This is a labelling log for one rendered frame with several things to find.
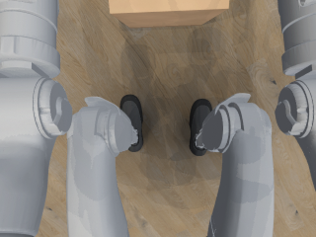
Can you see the right robot upper arm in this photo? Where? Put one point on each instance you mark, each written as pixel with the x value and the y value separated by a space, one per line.
pixel 296 115

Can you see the left robot upper arm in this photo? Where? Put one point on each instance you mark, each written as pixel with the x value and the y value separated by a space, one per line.
pixel 33 112

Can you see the robot shin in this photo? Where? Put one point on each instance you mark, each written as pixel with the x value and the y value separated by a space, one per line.
pixel 203 138
pixel 130 132

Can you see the left robot forearm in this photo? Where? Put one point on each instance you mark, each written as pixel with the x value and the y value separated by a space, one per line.
pixel 28 30

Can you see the robot right shin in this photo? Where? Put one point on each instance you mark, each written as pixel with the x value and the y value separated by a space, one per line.
pixel 203 138

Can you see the robot left shin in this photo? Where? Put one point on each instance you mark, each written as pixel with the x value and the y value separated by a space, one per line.
pixel 130 132

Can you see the right robot forearm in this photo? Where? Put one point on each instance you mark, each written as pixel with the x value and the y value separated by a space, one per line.
pixel 298 26

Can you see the carton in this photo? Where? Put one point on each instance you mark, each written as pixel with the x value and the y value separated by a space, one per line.
pixel 166 13

